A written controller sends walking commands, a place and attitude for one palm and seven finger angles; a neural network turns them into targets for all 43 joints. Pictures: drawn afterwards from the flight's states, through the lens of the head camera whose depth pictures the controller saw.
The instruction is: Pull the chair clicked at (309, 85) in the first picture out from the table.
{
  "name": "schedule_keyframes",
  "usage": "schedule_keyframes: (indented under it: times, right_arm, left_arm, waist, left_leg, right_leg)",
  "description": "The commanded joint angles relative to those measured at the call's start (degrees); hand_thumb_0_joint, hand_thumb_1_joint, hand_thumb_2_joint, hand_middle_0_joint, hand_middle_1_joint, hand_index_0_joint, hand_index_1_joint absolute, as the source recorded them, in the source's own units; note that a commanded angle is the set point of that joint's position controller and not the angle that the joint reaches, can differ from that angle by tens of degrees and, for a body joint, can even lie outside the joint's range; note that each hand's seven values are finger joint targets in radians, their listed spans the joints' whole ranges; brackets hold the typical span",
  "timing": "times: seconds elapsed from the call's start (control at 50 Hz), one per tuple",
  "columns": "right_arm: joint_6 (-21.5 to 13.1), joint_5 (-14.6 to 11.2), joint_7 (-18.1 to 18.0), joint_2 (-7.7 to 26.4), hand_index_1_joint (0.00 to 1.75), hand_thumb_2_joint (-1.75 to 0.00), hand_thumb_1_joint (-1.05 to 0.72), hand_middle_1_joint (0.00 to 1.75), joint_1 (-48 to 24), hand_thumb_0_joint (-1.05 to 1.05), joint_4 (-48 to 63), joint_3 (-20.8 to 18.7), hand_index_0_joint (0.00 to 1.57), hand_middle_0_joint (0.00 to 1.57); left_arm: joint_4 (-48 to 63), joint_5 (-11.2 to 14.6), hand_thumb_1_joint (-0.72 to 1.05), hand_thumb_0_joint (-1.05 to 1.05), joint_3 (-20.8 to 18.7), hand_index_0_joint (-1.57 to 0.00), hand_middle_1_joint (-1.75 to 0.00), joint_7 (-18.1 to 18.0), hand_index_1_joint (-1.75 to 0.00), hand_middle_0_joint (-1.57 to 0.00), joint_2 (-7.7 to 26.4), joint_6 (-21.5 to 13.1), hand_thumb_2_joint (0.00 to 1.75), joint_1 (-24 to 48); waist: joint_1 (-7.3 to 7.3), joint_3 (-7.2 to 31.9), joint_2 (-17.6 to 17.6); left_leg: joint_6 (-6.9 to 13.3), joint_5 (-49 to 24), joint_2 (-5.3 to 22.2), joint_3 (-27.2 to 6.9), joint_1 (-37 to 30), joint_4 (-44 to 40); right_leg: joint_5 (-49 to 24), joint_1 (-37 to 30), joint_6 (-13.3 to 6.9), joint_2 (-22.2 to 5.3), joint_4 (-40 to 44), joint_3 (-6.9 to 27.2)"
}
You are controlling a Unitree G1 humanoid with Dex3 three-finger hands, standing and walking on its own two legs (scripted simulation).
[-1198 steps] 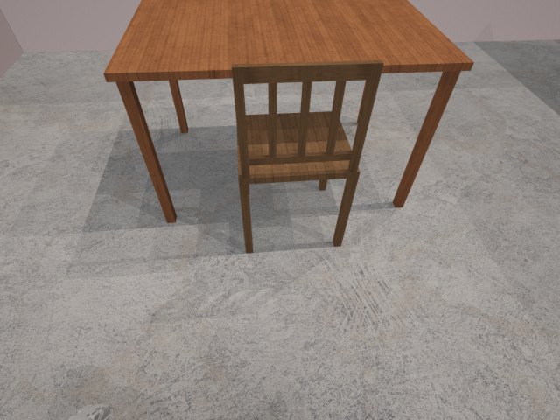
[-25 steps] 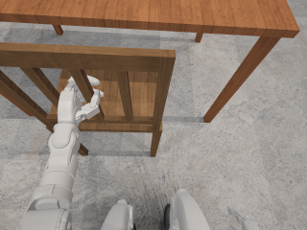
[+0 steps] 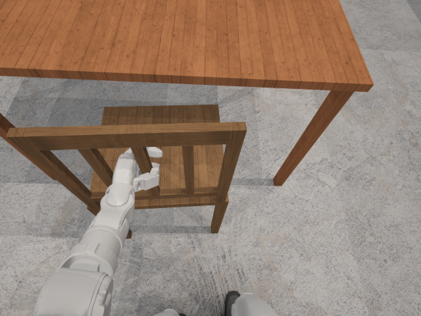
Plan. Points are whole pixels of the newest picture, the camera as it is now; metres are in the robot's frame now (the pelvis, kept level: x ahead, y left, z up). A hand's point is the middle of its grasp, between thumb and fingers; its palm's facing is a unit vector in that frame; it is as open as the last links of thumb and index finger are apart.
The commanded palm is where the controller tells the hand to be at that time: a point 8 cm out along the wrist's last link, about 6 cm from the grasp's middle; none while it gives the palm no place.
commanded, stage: step backward, pulling the chair out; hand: left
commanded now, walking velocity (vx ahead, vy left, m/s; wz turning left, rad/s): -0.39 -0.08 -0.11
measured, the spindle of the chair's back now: (148, 172) +0.42 +0.13 -0.10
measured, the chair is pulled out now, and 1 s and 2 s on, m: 0.06 0.21 0.38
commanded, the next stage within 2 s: none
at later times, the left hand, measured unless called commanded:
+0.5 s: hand (161, 213) +0.31 +0.09 -0.06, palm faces -0.02 -0.99 -0.15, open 5.4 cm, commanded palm +0.31 +0.14 -0.06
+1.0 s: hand (158, 247) +0.25 +0.09 -0.06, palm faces -0.01 -0.98 -0.18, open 5.5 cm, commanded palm +0.25 +0.14 -0.05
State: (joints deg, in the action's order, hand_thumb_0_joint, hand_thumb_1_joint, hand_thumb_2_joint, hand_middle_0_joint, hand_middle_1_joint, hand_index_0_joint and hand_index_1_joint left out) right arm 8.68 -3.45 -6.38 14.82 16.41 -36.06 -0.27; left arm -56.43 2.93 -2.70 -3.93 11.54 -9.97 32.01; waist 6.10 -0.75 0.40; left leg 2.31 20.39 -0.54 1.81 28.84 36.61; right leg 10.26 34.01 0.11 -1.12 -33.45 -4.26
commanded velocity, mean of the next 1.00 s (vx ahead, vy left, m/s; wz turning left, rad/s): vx -0.38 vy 0.03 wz -0.04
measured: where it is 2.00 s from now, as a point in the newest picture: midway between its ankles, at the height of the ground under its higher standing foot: outside the picture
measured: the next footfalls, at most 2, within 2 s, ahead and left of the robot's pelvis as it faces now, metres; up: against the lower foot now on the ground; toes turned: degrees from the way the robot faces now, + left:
right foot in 1.30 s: -0.09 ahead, -0.13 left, +0.00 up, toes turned -7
left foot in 1.60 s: -0.16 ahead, +0.14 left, +0.00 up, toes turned -5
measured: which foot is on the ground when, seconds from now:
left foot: down 0.00-1.00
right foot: down 0.00-1.00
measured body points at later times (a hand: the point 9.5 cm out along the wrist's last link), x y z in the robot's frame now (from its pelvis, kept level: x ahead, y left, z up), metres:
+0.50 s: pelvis -0.06 -0.01 +0.00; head +0.02 -0.03 +0.44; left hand +0.31 +0.14 -0.04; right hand +0.00 -0.28 -0.14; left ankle -0.04 +0.08 -0.72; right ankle +0.04 -0.13 -0.73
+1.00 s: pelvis -0.13 -0.02 +0.00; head -0.05 -0.04 +0.44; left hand +0.24 +0.14 -0.04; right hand -0.04 -0.27 -0.15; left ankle -0.04 +0.09 -0.72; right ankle -0.05 -0.13 -0.73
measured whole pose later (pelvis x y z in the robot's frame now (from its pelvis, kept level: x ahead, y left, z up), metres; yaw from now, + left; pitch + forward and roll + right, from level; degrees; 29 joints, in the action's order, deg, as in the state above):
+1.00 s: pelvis -0.13 -0.02 +0.00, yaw -3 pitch +3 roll +1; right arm -0.6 -3.4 -6.6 12.2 9.6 -43.3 0.9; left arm -61.5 4.7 -3.3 -5.5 9.9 -11.9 30.5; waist 3.5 -8.1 1.7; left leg -0.9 19.1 1.3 4.8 28.6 38.8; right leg 11.2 27.6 -0.9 -0.8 -35.9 -1.5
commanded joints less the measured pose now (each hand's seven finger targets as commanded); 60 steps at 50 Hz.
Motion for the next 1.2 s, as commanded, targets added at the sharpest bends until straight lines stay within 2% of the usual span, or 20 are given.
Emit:
schedule_keyframes:
  times: [0.0,0.08,0.26,0.36,0.46,0.5,0.54,0.58,0.6,0.64,0.72,0.78,0.82,0.86,0.94,1.0,1.06,1.1,1.14,1.18]
  right_arm:
    - [-1.3,0.5,-0.8,7.7,0.30,-0.90,-0.90,0.30,4.3,0.00,3.3,-3.1,0.20,0.20]
    - [-1.3,0.8,-0.7,7.4,0.30,-0.90,-0.90,0.30,3.6,0.00,3.2,-3.4,0.20,0.20]
    - [-2.9,0.3,-1.3,7.2,0.30,-0.90,-0.90,0.30,1.9,0.00,1.8,-3.1,0.20,0.20]
    - [-4.8,-0.4,-1.7,7.3,0.30,-0.90,-0.90,0.30,1.4,0.00,0.4,-2.8,0.20,0.20]
    - [-6.3,-1.2,-1.1,7.7,0.30,-0.90,-0.90,0.30,1.2,0.00,-0.9,-2.8,0.20,0.20]
    - [-7.1,-1.4,-1.1,7.5,0.30,-0.90,-0.90,0.30,0.6,0.00,-1.5,-2.5,0.20,0.20]
    - [-7.4,-1.3,-1.6,8.5,0.30,-0.90,-0.90,0.30,-0.1,0.00,-1.4,-2.4,0.20,0.20]
    - [-7.6,-1.5,-1.9,8.8,0.30,-0.90,-0.90,0.30,-1.3,0.00,-0.1,-2.2,0.20,0.20]
    - [-7.7,-1.4,-1.8,8.6,0.30,-0.90,-0.90,0.30,-2.0,0.00,0.8,-2.2,0.20,0.20]
    - [-8.1,-1.1,-2.3,8.4,0.30,-0.90,-0.90,0.30,-3.1,0.00,1.2,-1.7,0.20,0.20]
    - [-9.2,0.3,-2.1,7.4,0.30,-0.90,-0.90,0.30,-1.8,0.00,-0.8,-1.9,0.20,0.20]
    - [-9.7,1.0,-1.3,7.9,0.30,-0.90,-0.90,0.30,-2.9,0.00,-2.0,-1.8,0.20,0.20]
    - [-10.1,0.8,-1.7,8.3,0.30,-0.90,-0.90,0.30,-2.0,0.00,-2.9,-2.7,0.20,0.20]
    - [-10.4,0.6,-1.8,7.6,0.30,-0.90,-0.90,0.30,-1.6,0.00,-2.8,-2.8,0.20,0.20]
    - [-11.0,0.3,-1.4,7.1,0.30,-0.90,-0.90,0.30,-1.8,0.00,-2.9,-2.7,0.20,0.20]
    - [-11.6,0.1,-1.0,6.8,0.30,-0.90,-0.90,0.30,-2.9,0.00,-3.2,-1.8,0.20,0.20]
    - [-10.9,0.0,-1.2,7.4,0.30,-0.90,-0.90,0.30,-2.4,0.00,-3.4,-1.5,0.20,0.20]
    - [-10.2,0.3,-1.7,8.8,0.30,-0.90,-0.90,0.30,-2.4,0.00,-2.2,-2.3,0.20,0.20]
    - [-9.1,0.2,-1.2,8.6,0.30,-0.90,-0.90,0.30,-3.4,0.00,0.0,-2.5,0.20,0.20]
    - [-8.8,1.0,-1.2,7.5,0.30,-0.90,-0.90,0.30,-5.2,0.00,1.7,-2.1,0.20,0.20]
  left_arm:
    - [10.4,-2.0,0.90,0.00,1.3,-0.50,-1.45,-0.2,-1.45,-0.50,7.0,-3.4,0.90,16.0]
    - [11.5,-2.1,0.90,0.00,1.0,-0.50,-1.45,-0.1,-1.45,-0.50,7.0,-3.8,0.90,13.7]
    - [11.2,-1.7,0.90,0.00,0.0,-0.50,-1.45,-0.8,-1.45,-0.50,9.0,-4.5,0.90,13.6]
    - [9.3,-1.2,0.90,0.00,0.0,-0.50,-1.45,-1.8,-1.45,-0.50,10.4,-4.8,0.90,14.4]
    - [7.9,-0.9,0.90,0.00,1.0,-0.50,-1.45,-2.6,-1.45,-0.50,10.5,-4.2,0.90,14.8]
    - [8.4,-0.9,0.90,0.00,2.1,-0.50,-1.45,-2.8,-1.45,-0.50,8.9,-3.7,0.90,15.1]
    - [9.5,-1.1,0.90,0.00,2.6,-0.50,-1.45,-3.0,-1.45,-0.50,8.7,-3.5,0.90,15.6]
    - [10.0,-0.9,0.90,0.00,4.3,-0.50,-1.45,-2.8,-1.45,-0.50,6.8,-3.6,0.90,15.5]
    - [10.5,-0.8,0.90,0.00,4.7,-0.50,-1.45,-2.8,-1.45,-0.50,6.4,-3.6,0.90,15.9]
    - [11.9,-0.3,0.90,0.00,5.2,-0.50,-1.45,-2.6,-1.45,-0.50,4.5,-3.6,0.90,19.3]
    - [9.7,-0.5,0.90,0.00,3.4,-0.50,-1.45,-2.4,-1.45,-0.50,5.0,-4.2,0.90,20.3]
    - [7.8,-1.6,0.90,0.00,3.8,-0.50,-1.45,-1.8,-1.45,-0.50,4.9,-5.2,0.90,20.4]
    - [7.3,-1.8,0.90,0.00,1.0,-0.50,-1.45,-2.2,-1.45,-0.50,8.3,-5.7,0.90,18.9]
    - [7.1,-1.7,0.90,0.00,0.4,-0.50,-1.45,-2.3,-1.45,-0.50,9.6,-6.0,0.90,18.4]
    - [5.7,-1.6,0.90,0.00,-0.3,-0.50,-1.45,-3.2,-1.45,-0.50,12.5,-5.8,0.90,16.4]
    - [7.3,-1.7,0.90,0.00,-0.2,-0.50,-1.45,-2.9,-1.45,-0.50,11.3,-3.9,0.90,15.9]
    - [9.2,-1.4,0.90,0.00,0.4,-0.50,-1.45,-2.7,-1.45,-0.50,10.5,-1.9,0.90,15.6]
    - [10.5,-1.5,0.90,0.00,1.2,-0.50,-1.45,-2.6,-1.45,-0.50,9.1,-1.6,0.90,15.7]
    - [11.0,-1.2,0.90,0.00,3.9,-0.50,-1.45,-2.0,-1.45,-0.50,5.8,-1.9,0.90,15.3]
    - [13.3,-1.4,0.90,0.00,4.0,-0.50,-1.45,-1.9,-1.45,-0.50,3.8,-2.5,0.90,18.5]
  waist:
    - [-1.77,26.8,7.8]
    - [-2.02,26.6,7.5]
    - [-2.66,24.9,4.3]
    - [-2.65,23.5,0.6]
    - [-2.80,21.1,-5.9]
    - [-2.69,21.4,-6.6]
    - [-2.63,21.7,-1.6]
    - [-3.56,19.6,2.0]
    - [-3.91,18.2,4.1]
    - [-4.43,17.1,10.8]
    - [-4.26,18.0,3.7]
    - [-4.50,14.1,8.9]
    - [-4.57,18.9,3.9]
    - [-3.62,21.7,-0.8]
    - [-3.61,19.4,-6.4]
    - [-4.21,21.8,-8.6]
    - [-3.17,22.4,-6.4]
    - [-3.71,21.0,-3.0]
    - [-4.26,19.4,4.2]
    - [-4.83,18.0,13.9]
  left_leg:
    - [-3.7,-42.9,10.9,-7.6,-15.7,-4.0]
    - [-4.1,-46.8,12.0,-7.1,-18.8,-4.7]
    - [-3.0,-28.1,11.1,-5.2,-13.2,-6.2]
    - [-2.7,-10.8,7.2,-4.0,-9.5,-4.7]
    - [-3.0,4.7,2.2,-2.7,-12.0,0.0]
    - [-2.9,3.0,2.7,-2.9,-13.6,-2.5]
    - [-2.1,-3.7,4.9,-4.0,-14.9,-8.4]
    - [-0.7,-4.9,8.7,-5.2,-13.1,-12.8]
    - [0.2,0.3,10.9,-5.5,-11.2,-15.0]
    - [2.4,-1.8,15.4,-11.0,-8.8,-19.6]
    - [2.8,-26.5,16.4,-8.6,-18.5,-10.7]
    - [1.0,-20.2,15.0,-7.2,-13.6,-10.3]
    - [0.1,-21.6,13.9,-6.0,-15.1,-7.5]
    - [-1.9,-16.0,10.7,-3.5,-14.9,-4.0]
    - [-4.3,4.7,2.7,-2.0,-12.6,6.5]
    - [-4.4,6.6,2.2,-5.8,-7.9,7.2]
    - [-4.1,-1.9,3.2,-4.7,-12.7,-5.1]
    - [-2.5,-18.1,7.4,-5.8,-14.7,-10.9]
    - [0.1,-13.0,12.9,-7.0,-14.3,-14.8]
    - [2.7,-16.9,16.7,-11.0,-11.1,-16.5]
  right_leg:
    - [-26.1,-17.8,-1.9,-6.0,-0.9,6.9]
    - [-23.8,-16.7,-1.8,-5.2,-1.2,7.1]
    - [-24.1,-18.6,-2.1,-6.8,-1.1,9.5]
    - [-17.0,-18.4,-3.0,-10.1,3.2,13.3]
    - [-3.4,-16.9,-4.9,-17.4,16.1,19.8]
    - [-4.3,-18.1,-4.5,-17.0,16.1,17.3]
    - [-5.6,-17.9,-2.4,-12.9,12.0,12.3]
    - [3.2,-16.3,-0.2,-7.6,7.1,7.7]
    - [10.0,-15.7,0.0,-6.0,3.8,6.5]
    - [9.9,-14.5,-0.3,-2.6,-8.9,4.4]
    - [5.2,-12.1,-0.3,-2.7,-6.8,5.0]
    - [1.5,-13.2,-1.0,-4.0,-3.9,6.0]
    - [-6.0,-15.9,-0.9,-4.1,-1.9,6.7]
    - [-11.9,-16.7,-1.6,-7.4,1.6,11.3]
    - [-7.1,-14.3,-6.1,-19.2,14.6,23.1]
    - [-22.1,-24.6,-7.9,-21.2,11.7,21.1]
    - [-26.2,-25.7,-4.8,-17.5,7.4,15.3]
    - [-20.3,-23.8,-0.5,-9.7,4.6,9.4]
    - [1.1,-20.2,0.8,-4.9,0.0,5.2]
    - [6.7,-17.9,0.2,-2.3,-10.7,3.9]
